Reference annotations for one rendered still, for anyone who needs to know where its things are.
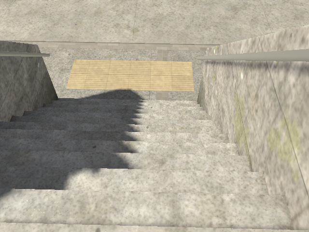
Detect stairs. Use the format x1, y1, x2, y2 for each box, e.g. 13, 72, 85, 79
0, 98, 294, 230

